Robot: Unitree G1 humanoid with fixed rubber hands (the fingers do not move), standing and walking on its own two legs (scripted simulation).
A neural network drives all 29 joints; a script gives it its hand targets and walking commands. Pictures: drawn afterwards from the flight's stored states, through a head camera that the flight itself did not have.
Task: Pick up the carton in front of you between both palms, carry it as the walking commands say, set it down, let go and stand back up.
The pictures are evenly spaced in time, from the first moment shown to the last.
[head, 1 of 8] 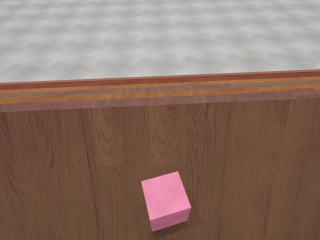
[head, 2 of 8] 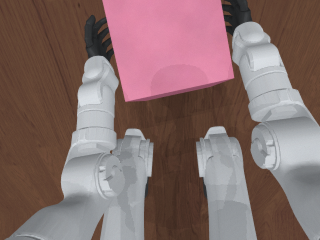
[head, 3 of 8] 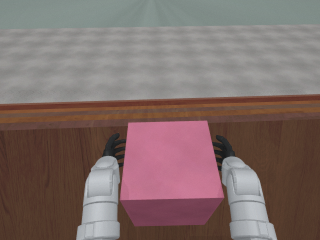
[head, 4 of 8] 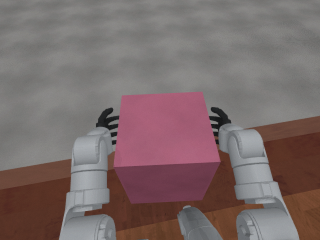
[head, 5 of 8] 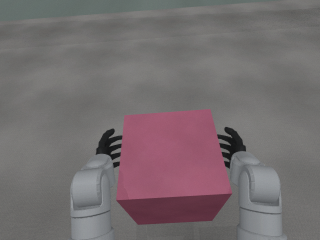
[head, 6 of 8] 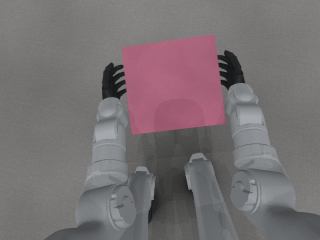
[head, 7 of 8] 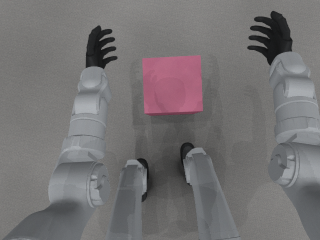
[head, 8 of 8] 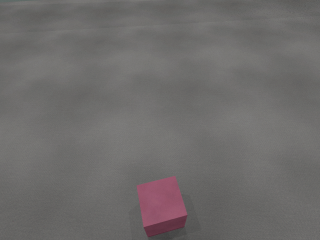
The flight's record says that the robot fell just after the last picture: no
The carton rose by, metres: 0.68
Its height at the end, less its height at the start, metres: -1.34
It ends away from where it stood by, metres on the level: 4.61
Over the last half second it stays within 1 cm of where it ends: yes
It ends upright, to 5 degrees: yes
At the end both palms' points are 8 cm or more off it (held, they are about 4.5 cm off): yes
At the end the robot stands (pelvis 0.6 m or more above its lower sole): yes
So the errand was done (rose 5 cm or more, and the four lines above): yes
